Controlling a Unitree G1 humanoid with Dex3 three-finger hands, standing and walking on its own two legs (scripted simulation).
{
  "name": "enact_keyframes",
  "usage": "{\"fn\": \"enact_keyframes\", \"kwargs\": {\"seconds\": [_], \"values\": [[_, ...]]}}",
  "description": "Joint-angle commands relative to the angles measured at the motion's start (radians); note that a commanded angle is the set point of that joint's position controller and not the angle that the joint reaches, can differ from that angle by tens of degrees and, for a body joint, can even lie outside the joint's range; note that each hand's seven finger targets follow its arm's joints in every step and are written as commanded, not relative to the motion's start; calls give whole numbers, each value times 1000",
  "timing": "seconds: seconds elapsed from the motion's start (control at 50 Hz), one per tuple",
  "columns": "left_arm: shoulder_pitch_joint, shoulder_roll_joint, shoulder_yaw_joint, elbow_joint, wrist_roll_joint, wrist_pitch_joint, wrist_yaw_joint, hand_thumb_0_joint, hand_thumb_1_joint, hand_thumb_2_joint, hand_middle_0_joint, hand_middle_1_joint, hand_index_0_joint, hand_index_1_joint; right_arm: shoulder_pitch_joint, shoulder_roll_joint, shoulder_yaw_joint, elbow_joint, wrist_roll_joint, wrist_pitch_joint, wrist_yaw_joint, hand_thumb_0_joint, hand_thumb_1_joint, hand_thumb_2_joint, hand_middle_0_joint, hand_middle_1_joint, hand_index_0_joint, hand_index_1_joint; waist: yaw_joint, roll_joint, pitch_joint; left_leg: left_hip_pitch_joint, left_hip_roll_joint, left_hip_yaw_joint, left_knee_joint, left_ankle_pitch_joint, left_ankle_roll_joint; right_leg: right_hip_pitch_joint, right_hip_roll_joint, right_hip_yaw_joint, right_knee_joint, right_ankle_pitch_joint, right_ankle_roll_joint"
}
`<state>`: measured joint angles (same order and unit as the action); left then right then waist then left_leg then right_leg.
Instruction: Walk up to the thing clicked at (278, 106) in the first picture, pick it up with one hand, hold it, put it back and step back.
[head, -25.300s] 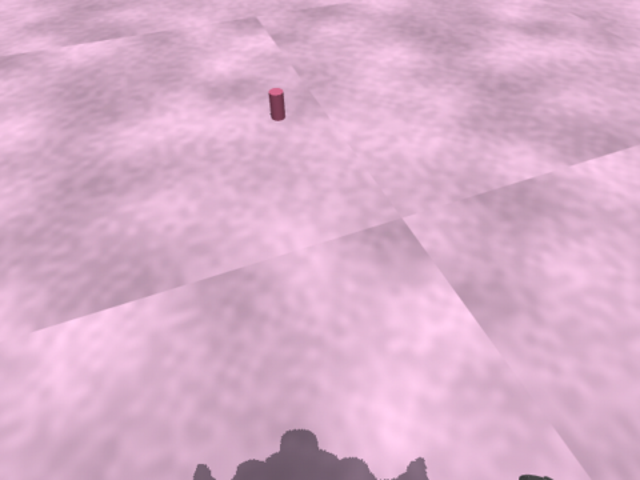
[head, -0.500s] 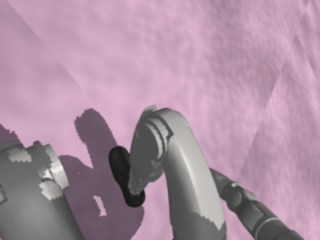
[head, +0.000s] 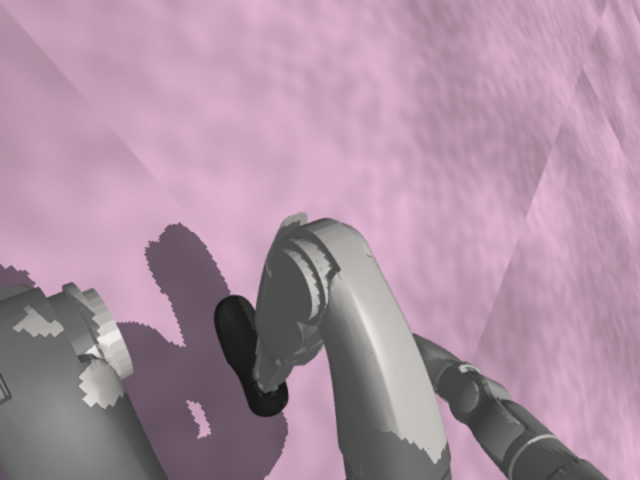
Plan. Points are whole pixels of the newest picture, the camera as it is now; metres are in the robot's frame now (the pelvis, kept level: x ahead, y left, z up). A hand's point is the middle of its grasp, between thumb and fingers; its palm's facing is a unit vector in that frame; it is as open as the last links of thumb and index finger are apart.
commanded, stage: withdraw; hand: left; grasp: from the side
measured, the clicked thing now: out of the picture +0.46 +0.32 -0.21
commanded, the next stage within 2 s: rise in 0.38 s
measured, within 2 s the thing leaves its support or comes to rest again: neither
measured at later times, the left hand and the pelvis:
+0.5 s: hand out of the picture +0.42 +0.40 -0.08, palm faces +0.46 -0.89 -0.05, open 17.7 cm; pelvis +0.01 +0.00 +0.02, yaw +2 degrees
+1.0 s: hand out of the picture +0.31 +0.41 +0.03, palm faces +0.33 -0.80 -0.50, open 17.3 cm; pelvis +0.02 -0.01 +0.12, yaw +10 degrees
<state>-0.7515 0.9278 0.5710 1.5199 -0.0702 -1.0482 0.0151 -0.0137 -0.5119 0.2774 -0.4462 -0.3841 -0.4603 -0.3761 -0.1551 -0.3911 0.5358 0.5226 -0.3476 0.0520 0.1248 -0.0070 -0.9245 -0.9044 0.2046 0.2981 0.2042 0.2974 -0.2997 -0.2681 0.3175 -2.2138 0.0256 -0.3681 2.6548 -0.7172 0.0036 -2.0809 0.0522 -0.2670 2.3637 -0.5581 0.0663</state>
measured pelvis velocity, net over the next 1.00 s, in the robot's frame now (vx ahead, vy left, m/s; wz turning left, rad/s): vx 0.02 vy -0.01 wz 0.18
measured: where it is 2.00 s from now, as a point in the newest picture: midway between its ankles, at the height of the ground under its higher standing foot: (189, 428)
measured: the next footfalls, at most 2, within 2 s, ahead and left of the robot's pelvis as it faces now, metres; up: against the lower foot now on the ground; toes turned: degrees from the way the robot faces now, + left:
none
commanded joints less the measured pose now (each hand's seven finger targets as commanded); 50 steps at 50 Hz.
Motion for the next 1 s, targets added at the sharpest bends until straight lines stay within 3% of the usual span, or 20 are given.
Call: {"fn": "enact_keyframes", "kwargs": {"seconds": [0.0,0.06,0.18,0.26,0.34,0.38,0.46,0.48,0.5,0.54,0.6,0.64,0.68,0.74,0.8,0.84,0.9,0.94,0.96,0.98], "values": [[-239,181,-6,-155,-2,-83,2,0,-611,102,-142,-122,-148,-120,32,-356,-119,-3,-8,10,-20,0,-905,-900,201,301,201,301,-119,552,-533,362,64,66,-350,111,-23,275,42,-94,-144,113,-62],[-249,217,16,-178,-11,-96,-1,0,-611,73,-87,-63,-88,-64,39,-358,-116,-2,-8,9,-22,0,-898,-900,201,301,201,301,-113,558,-556,366,64,74,-343,122,-21,301,44,-90,-149,119,-61],[-236,352,97,-335,3,-65,-25,0,-611,58,-75,-43,-75,-47,76,-362,-138,28,3,33,-32,0,-909,-903,201,301,201,301,-42,710,-638,477,72,79,-391,182,-45,289,36,-74,-130,134,-74],[-192,354,111,-479,-2,9,-86,0,-611,50,-65,-43,-67,-44,116,-352,-187,31,28,45,-40,0,-910,-903,201,300,201,300,8,794,-751,552,71,102,-423,245,-54,292,29,-47,-130,159,-84],[-113,148,12,-419,-56,134,-173,0,-611,27,-62,-46,-71,-39,159,-319,-225,39,74,51,-49,0,-912,-901,201,300,201,300,-11,688,-721,433,56,127,-437,193,-33,278,24,-34,-167,140,-82],[-127,89,-34,-407,-79,188,-206,0,-611,28,-50,-46,-64,-36,166,-308,-241,36,107,43,-57,0,-903,-899,201,301,201,301,-22,597,-680,358,49,130,-434,136,-16,243,21,-30,-191,110,-80],[-176,134,0,-411,-89,227,-232,0,-611,20,-30,-48,-60,-23,193,-296,-268,35,138,33,-60,0,-869,-890,201,301,201,301,-1,490,-647,280,40,134,-428,65,5,209,17,-21,-208,54,-78],[-165,96,-19,-379,-89,230,-237,0,-531,47,-44,0,-36,0,190,-287,-270,33,141,29,-58,0,-812,-889,200,304,201,304,-4,488,-641,288,39,136,-428,52,5,205,17,-18,-211,44,-79],[-194,300,27,-411,70,293,-195,0,-529,69,-77,-74,-73,-73,235,-272,-341,83,169,41,-59,0,-892,-917,201,303,201,303,78,598,-730,399,36,163,-483,83,-3,155,4,5,-212,34,-91],[-210,206,-1,-412,67,358,-181,0,-544,76,-81,-88,-77,-88,250,-257,-351,56,188,53,-52,0,-948,-920,201,303,201,303,56,642,-808,462,44,157,-515,116,-14,145,2,8,-203,50,-95],[-211,352,79,-592,111,429,-141,0,-585,87,-93,-80,-79,-90,274,-254,-391,28,215,72,-55,0,-979,-929,201,303,201,303,132,757,-928,559,44,175,-589,120,-22,162,-10,35,-211,37,-101],[-204,375,84,-695,137,485,-125,0,-604,95,-105,-100,-91,-110,296,-246,-422,20,233,86,-58,0,-1008,-936,202,303,201,303,151,820,-962,598,45,182,-638,97,-25,140,-13,51,-210,21,-106],[-174,307,47,-754,146,544,-113,0,-473,101,-59,-67,-58,-68,315,-221,-445,30,250,93,-63,0,-896,-902,201,301,201,301,159,845,-982,626,40,204,-653,123,-26,125,-14,72,-222,34,-112],[-37,232,33,-793,152,637,-85,0,-518,76,-56,-61,-55,-62,334,-192,-485,24,282,101,-74,0,-896,-902,201,301,201,301,198,789,-997,628,28,226,-683,176,-23,120,-20,95,-264,45,-116],[89,35,-66,-796,143,729,-75,0,-500,87,-60,-66,-59,-66,347,-157,-527,8,311,103,-82,0,-896,-902,201,301,201,301,176,632,-972,553,14,247,-709,121,0,157,-23,111,-347,15,-113],[183,-59,-114,-810,140,786,-65,0,-531,69,-56,-60,-56,-61,355,-147,-561,1,330,102,-85,0,-896,-902,201,301,201,301,189,546,-969,558,8,254,-746,103,8,172,-27,127,-399,-5,-111],[260,-73,-134,-963,132,856,-45,0,-549,57,-52,-54,-51,-55,363,-142,-591,-31,357,101,-99,0,-895,-902,201,301,201,301,209,453,-1028,615,6,248,-813,93,18,266,-29,143,-491,-9,-104],[283,-27,-113,-1133,127,884,-22,0,-507,81,-55,-61,-55,-61,361,-132,-603,-57,372,101,-110,0,-895,-902,201,301,201,301,234,438,-1083,664,3,251,-881,58,23,359,-31,157,-546,-33,-100],[375,-77,-136,-1102,124,909,-13,0,-531,67,-53,-56,-52,-57,346,-122,-603,-69,380,95,-118,0,-895,-902,201,301,201,301,239,407,-1057,687,5,247,-913,40,24,379,-32,164,-573,-45,-97],[375,-67,-132,-1188,122,926,-2,0,-519,74,-54,-58,-53,-59,343,-106,-603,-87,384,89,-126,0,-895,-902,201,301,201,301,239,400,-1082,700,5,264,-930,42,28,435,-32,175,-613,-45,-96]]}}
